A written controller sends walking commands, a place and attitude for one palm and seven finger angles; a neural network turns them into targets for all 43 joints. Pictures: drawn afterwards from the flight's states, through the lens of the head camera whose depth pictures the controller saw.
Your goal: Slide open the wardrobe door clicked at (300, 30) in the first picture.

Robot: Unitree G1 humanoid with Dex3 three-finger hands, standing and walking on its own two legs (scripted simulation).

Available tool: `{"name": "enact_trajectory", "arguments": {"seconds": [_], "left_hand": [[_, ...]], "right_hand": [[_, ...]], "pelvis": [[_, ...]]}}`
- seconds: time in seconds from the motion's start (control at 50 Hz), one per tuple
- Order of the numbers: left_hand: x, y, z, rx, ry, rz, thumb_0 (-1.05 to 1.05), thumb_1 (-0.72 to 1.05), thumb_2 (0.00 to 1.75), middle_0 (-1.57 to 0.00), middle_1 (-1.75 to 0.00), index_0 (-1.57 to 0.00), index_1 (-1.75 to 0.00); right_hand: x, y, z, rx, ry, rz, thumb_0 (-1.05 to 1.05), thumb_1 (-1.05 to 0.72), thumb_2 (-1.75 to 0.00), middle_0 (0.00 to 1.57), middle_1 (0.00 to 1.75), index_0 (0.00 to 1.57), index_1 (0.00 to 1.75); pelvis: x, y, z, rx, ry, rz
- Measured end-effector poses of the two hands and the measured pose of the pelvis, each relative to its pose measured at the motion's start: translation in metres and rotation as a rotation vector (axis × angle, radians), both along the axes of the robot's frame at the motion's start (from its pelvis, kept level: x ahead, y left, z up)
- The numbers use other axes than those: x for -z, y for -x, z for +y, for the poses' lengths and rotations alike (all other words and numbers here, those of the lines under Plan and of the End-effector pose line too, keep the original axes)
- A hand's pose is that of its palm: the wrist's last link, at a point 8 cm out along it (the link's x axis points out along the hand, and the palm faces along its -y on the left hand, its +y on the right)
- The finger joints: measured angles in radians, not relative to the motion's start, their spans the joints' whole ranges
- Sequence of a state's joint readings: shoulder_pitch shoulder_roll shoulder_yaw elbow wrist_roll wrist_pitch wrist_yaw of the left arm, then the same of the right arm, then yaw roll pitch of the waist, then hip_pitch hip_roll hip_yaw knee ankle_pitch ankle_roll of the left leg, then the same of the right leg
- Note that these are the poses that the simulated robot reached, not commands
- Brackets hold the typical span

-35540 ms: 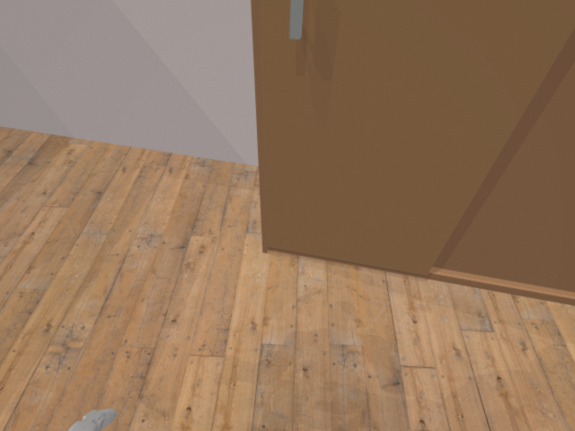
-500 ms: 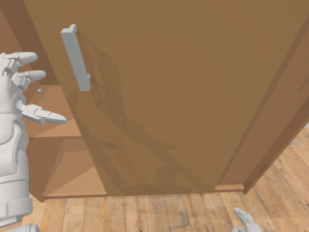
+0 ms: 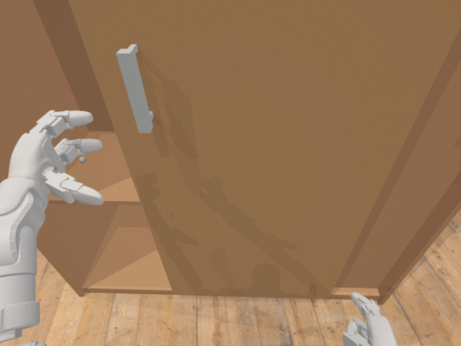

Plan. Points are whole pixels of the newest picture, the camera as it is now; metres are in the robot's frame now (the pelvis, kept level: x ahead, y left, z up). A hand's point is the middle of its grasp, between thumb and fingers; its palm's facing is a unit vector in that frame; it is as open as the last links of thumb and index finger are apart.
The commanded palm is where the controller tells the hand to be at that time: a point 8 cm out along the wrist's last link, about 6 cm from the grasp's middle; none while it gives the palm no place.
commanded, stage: draw the hand back to the body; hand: left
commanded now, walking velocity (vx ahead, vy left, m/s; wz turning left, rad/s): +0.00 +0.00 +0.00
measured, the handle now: (139, 89) +0.50 +0.24 +0.24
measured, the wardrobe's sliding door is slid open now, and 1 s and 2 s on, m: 0.42 0.42 0.42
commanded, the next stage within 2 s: step back with the hand held close in 1.42 s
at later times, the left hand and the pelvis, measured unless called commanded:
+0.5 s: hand (50, 203) +0.24 +0.28 +0.19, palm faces +0.43 -0.88 -0.21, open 13.9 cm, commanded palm +0.19 +0.31 +0.20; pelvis -0.01 +0.02 +0.00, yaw +0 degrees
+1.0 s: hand (49, 234) +0.20 +0.28 +0.17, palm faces +0.46 -0.82 -0.34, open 9.2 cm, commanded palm +0.15 +0.31 +0.17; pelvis +0.01 +0.02 +0.00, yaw -1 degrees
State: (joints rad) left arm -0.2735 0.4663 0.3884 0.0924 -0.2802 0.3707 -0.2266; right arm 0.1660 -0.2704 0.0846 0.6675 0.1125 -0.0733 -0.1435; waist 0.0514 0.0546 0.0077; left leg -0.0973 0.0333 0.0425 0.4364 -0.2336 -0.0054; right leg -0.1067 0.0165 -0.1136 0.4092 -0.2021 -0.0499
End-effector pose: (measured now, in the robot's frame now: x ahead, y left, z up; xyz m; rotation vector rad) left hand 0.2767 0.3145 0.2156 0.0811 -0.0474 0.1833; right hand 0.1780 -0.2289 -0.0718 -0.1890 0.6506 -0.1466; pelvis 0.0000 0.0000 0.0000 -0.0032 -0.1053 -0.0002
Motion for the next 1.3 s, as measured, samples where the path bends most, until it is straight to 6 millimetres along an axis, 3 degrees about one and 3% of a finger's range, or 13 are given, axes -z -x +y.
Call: {"name": "enact_trajectory", "arguments": {"seconds": [0.12, 0.18, 0.24, 0.34, 0.42, 0.56, 0.68, 0.88, 1.12, 1.3], "left_hand": [[-0.005, 0.01, -0.007, 0.085, 0.038, -0.014, -0.01, -0.55, 0.2, -0.25, -1.16, -0.25, -1.15], [-0.005, 0.021, -0.001, 0.061, 0.048, -0.056, -0.01, -0.55, 0.2, -0.25, -1.16, -0.25, -1.15], [0.007, 0.033, 0.009, 0.017, 0.049, -0.026, -0.01, -0.55, 0.2, -0.25, -1.16, -0.25, -1.15], [0.027, 0.052, 0.007, 0.004, 0.036, 0.021, -0.01, -0.53, 0.21, -0.25, -1.14, -0.25, -1.14], [0.02, 0.066, 0.003, -0.104, -0.108, -0.074, -0.01, -0.47, 0.24, -0.25, -1.1, -0.25, -1.1], [0.018, 0.094, 0.01, -0.288, -0.231, -0.199, -0.01, -0.27, 0.34, -0.24, -0.99, -0.24, -0.98], [0.024, 0.1, 0.008, -0.312, -0.259, -0.196, 0.0, -0.06, 0.43, -0.24, -0.87, -0.23, -0.86], [0.029, 0.104, 0.0, -0.27, -0.31, -0.158, 0.0, 0.29, 0.61, -0.23, -0.66, -0.22, -0.65], [0.042, 0.133, -0.006, -0.299, -0.337, -0.077, 0.01, 0.72, 0.81, -0.22, -0.41, -0.21, -0.4], [0.037, 0.138, -0.011, -0.325, -0.339, -0.11, 0.02, 0.86, 0.88, -0.21, -0.33, -0.21, -0.32]], "right_hand": [[-0.005, 0.002, -0.006, 0.013, -0.009, -0.047, 0.02, -0.91, -0.9, 0.2, 0.3, 0.21, 0.3], [-0.011, 0.002, -0.007, 0.013, -0.012, -0.074, 0.02, -0.91, -0.9, 0.2, 0.3, 0.21, 0.3], [-0.015, 0.0, -0.006, 0.006, -0.008, -0.088, 0.02, -0.91, -0.9, 0.2, 0.3, 0.2, 0.3], [-0.02, -0.005, 0.002, -0.02, 0.014, -0.112, 0.02, -0.91, -0.9, 0.2, 0.3, 0.2, 0.3], [-0.023, -0.009, 0.016, -0.074, 0.03, -0.141, 0.02, -0.91, -0.9, 0.2, 0.3, 0.2, 0.3], [-0.009, 0.0, 0.037, -0.126, 0.001, -0.07, 0.02, -0.91, -0.9, 0.2, 0.3, 0.21, 0.3], [0.008, 0.009, 0.044, -0.125, -0.013, 0.017, 0.02, -0.91, -0.9, 0.21, 0.3, 0.21, 0.3], [0.004, 0.004, 0.03, -0.071, -0.008, 0.011, 0.02, -0.91, -0.9, 0.21, 0.3, 0.21, 0.3], [-0.003, -0.008, 0.013, -0.064, 0.014, -0.025, 0.02, -0.91, -0.9, 0.2, 0.3, 0.2, 0.3], [0.0, -0.005, 0.016, -0.075, -0.005, -0.03, 0.02, -0.91, -0.9, 0.2, 0.3, 0.21, 0.3]], "pelvis": [[0.0, 0.0, 0.003, 0.011, -0.003, -0.003], [0.001, 0.0, 0.003, 0.017, -0.003, -0.002], [0.002, 0.001, 0.005, 0.019, 0.0, -0.007], [0.002, 0.005, 0.01, 0.01, 0.005, -0.023], [0.001, 0.007, 0.014, 0.004, 0.008, -0.021], [-0.001, 0.005, 0.019, 0.008, 0.007, -0.005], [-0.003, -0.001, 0.023, 0.005, 0.005, -0.011], [-0.003, -0.01, 0.021, 0.014, 0.005, -0.013], [-0.003, -0.009, 0.013, 0.008, 0.006, -0.013], [-0.003, -0.002, 0.006, 0.003, 0.005, -0.026]]}}
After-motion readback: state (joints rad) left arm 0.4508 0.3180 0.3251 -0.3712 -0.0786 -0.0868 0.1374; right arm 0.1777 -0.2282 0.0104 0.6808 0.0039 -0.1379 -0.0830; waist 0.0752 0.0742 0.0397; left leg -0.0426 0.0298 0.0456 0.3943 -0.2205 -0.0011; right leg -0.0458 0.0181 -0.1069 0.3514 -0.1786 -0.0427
